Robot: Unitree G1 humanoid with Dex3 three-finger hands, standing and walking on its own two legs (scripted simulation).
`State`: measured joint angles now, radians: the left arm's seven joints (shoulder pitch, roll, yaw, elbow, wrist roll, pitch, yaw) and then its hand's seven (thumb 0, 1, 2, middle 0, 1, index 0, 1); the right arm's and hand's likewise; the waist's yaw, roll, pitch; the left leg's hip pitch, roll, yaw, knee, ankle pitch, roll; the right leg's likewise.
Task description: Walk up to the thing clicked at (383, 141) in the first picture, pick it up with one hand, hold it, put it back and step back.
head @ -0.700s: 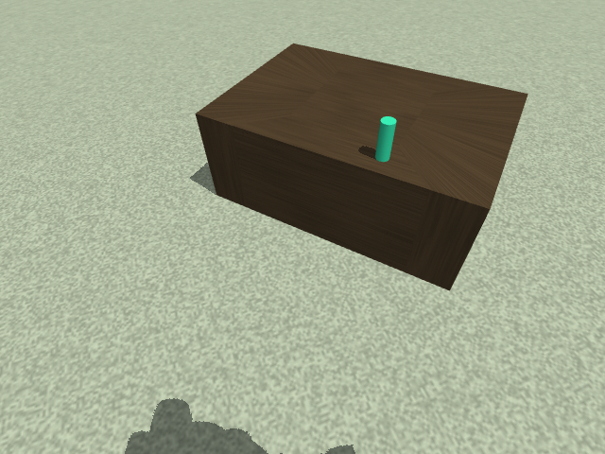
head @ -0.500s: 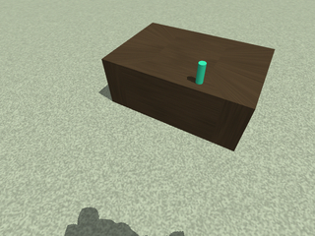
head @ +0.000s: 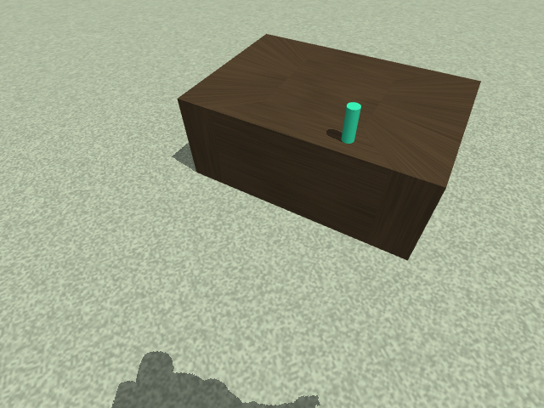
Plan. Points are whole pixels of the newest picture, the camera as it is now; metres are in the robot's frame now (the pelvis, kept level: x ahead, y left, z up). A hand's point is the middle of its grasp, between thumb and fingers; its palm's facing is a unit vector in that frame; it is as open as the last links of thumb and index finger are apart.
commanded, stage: stand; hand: left
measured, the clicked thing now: (350, 123) +1.09 -0.27 -0.26
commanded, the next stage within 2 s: walk up in 0.42 s
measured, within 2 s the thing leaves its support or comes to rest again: neither
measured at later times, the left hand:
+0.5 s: hand out of the picture +0.08 +0.25 -0.16, palm faces -0.07 -0.94 -0.34, open 7.3 cm
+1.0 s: hand (199, 371) +0.23 +0.15 -0.15, palm faces -0.27 -0.89 -0.37, open 7.3 cm
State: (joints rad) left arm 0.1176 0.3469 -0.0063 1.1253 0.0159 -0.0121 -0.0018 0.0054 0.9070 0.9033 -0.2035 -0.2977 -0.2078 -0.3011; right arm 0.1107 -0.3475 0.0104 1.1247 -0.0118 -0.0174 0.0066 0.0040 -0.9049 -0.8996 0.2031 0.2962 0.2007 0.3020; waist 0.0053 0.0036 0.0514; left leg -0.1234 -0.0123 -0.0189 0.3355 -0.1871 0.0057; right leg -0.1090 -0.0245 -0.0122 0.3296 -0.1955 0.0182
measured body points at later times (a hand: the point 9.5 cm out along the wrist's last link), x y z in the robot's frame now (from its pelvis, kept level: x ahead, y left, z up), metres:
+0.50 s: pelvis +0.01 -0.01 -0.01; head +0.02 -0.01 +0.44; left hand +0.09 +0.30 -0.13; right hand +0.09 -0.31 -0.13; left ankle +0.00 +0.11 -0.75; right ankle -0.01 -0.13 -0.73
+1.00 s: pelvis +0.13 -0.10 -0.01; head +0.14 -0.12 +0.43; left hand +0.24 +0.20 -0.12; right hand +0.13 -0.43 -0.13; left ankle +0.24 +0.01 -0.71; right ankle +0.11 -0.22 -0.75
